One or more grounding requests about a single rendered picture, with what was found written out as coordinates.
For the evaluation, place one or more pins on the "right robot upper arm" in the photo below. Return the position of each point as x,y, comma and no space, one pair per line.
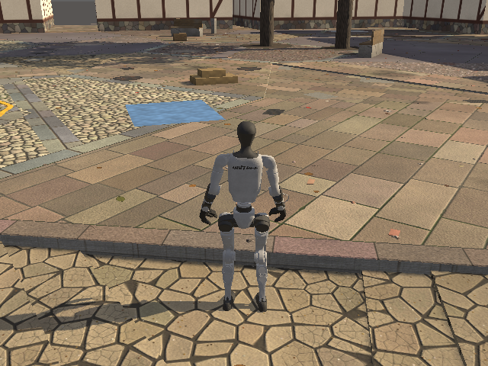
270,164

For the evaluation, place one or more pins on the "humanoid robot torso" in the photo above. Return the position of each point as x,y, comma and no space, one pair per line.
245,178

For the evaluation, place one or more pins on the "left robot upper arm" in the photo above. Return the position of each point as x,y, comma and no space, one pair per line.
216,175

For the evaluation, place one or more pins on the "right robot hand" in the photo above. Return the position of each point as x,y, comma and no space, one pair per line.
276,211

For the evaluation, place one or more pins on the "left robot hand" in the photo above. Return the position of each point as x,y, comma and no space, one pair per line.
210,213

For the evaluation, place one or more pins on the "robot left forearm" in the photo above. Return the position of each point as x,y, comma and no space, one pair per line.
208,200

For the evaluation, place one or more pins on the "right robot thigh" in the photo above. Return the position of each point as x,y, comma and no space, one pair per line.
262,224

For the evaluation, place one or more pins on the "robot right forearm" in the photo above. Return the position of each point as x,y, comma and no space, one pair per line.
279,201

